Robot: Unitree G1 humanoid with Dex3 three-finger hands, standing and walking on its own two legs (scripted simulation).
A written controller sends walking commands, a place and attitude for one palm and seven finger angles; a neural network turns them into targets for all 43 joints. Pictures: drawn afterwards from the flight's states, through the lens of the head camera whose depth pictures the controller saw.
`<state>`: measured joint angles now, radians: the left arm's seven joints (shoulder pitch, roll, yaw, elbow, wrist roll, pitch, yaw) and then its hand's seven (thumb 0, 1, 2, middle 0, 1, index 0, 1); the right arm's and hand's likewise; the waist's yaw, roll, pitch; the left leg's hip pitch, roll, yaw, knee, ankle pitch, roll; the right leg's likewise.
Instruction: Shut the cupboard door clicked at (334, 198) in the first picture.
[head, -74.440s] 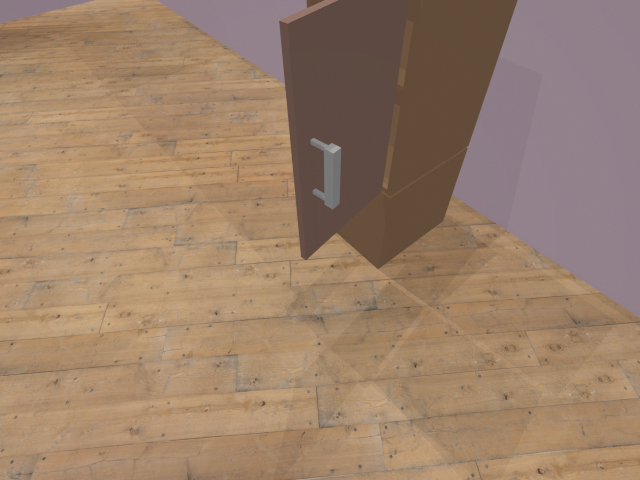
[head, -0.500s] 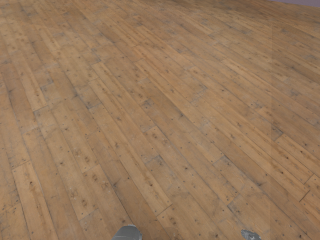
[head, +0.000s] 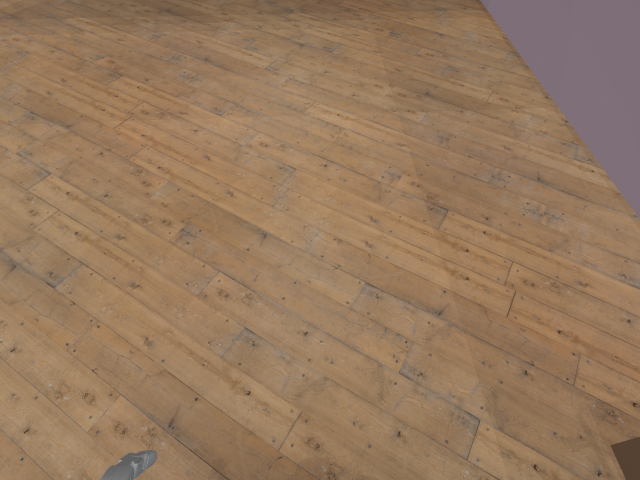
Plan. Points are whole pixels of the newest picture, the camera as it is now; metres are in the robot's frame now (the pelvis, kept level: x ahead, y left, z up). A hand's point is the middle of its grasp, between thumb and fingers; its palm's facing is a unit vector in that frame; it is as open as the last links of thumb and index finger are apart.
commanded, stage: turn to face it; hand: left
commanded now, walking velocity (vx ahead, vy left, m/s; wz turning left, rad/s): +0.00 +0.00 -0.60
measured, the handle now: out of the picture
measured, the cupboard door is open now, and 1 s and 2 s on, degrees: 5 5 5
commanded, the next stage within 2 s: none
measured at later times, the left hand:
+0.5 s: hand out of the picture +0.13 +0.20 -0.17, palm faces -0.20 -0.96 -0.21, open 7.4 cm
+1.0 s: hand (257, 432) +0.20 +0.10 -0.15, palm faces -0.54 -0.79 -0.29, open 7.4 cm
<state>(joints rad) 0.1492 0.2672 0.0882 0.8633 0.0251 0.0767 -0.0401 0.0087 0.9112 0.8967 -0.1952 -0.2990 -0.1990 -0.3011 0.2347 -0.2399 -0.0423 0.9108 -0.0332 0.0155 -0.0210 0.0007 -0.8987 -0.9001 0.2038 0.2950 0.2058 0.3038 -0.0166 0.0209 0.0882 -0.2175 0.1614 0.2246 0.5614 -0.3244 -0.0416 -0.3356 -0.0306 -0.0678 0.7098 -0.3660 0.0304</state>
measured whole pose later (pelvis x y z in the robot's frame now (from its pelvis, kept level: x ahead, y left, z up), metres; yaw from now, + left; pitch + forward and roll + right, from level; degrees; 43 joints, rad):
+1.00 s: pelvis -0.01 -0.01 -0.01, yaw -35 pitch +0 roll +0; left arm 0.15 0.21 0.06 0.87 0.02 0.04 -0.02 0.01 0.91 0.90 -0.20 -0.30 -0.20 -0.30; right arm 0.23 -0.29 -0.07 0.94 -0.02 0.06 -0.02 0.00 -0.90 -0.90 0.20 0.29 0.20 0.30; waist -0.02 0.08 0.09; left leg -0.41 0.13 0.11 1.00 -0.51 -0.07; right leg -0.29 0.00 -0.05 0.62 -0.34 -0.04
